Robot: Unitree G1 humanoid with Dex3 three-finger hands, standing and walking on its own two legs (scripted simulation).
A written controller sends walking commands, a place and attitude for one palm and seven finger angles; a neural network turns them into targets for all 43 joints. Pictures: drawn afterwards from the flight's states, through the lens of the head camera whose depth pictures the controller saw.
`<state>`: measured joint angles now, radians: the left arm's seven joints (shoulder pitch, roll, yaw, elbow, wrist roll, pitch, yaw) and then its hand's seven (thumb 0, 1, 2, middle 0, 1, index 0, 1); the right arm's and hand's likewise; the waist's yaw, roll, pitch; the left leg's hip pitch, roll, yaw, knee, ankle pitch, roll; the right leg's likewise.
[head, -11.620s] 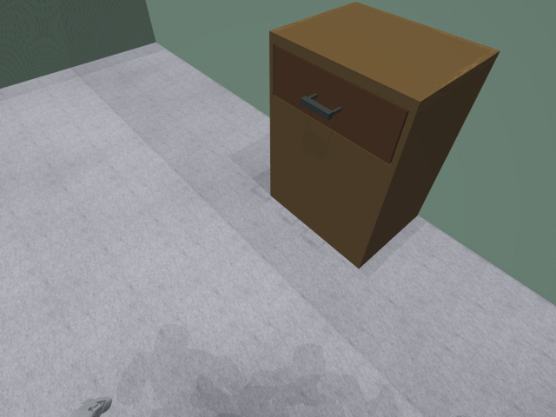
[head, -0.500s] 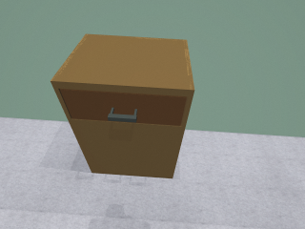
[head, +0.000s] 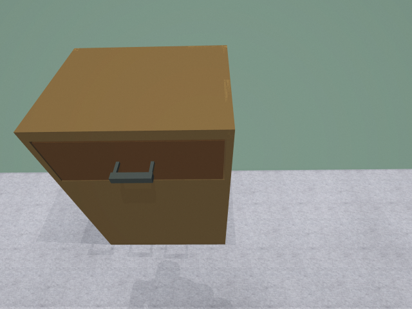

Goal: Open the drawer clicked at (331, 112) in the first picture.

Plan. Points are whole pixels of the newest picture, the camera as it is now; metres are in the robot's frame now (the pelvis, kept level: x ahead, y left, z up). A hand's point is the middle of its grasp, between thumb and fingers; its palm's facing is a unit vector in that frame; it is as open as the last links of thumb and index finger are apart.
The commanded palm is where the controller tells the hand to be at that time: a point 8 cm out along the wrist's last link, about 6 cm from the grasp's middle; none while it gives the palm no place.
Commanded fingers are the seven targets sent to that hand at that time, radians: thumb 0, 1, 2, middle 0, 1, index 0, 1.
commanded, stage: come to a stop and stand still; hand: left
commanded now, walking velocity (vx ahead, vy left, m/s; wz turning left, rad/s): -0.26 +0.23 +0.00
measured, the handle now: (133, 171) +0.49 +0.23 -0.10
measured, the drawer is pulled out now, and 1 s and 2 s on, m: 0.00 0.00 0.00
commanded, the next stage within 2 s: look again from close up in 1.32 s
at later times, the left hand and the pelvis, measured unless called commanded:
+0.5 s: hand out of the picture -0.01 +0.25 -0.17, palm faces +0.05 -0.99 -0.15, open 7.4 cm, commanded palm none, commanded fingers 0.00 0.90 0.90 -0.20 -0.30 -0.20 -0.30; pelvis -0.03 +0.07 +0.01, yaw -1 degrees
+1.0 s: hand out of the picture -0.06 +0.18 -0.16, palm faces -0.01 -0.98 -0.19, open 7.4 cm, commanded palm none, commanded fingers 0.00 0.90 0.90 -0.20 -0.30 -0.20 -0.30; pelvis -0.06 +0.02 +0.01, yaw -2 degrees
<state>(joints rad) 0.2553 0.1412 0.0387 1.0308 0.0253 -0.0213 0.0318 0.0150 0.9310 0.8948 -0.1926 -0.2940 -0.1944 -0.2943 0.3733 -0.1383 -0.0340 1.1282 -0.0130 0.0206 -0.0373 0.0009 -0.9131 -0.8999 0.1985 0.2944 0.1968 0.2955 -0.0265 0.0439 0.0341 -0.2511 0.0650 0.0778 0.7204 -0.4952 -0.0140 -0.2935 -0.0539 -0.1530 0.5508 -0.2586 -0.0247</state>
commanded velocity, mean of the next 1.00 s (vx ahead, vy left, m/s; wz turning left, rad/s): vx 0.00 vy -0.05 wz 0.00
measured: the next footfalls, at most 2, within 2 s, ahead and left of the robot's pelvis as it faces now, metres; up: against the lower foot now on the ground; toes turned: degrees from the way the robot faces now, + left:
left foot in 0.28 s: +0.00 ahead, +0.13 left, +0.00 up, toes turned -9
right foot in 0.88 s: -0.05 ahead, -0.09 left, +0.00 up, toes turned -5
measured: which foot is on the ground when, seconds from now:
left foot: up 0.00-0.26, down 0.28-1.00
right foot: down 0.00-0.28, up 0.30-0.86, down 0.88-1.00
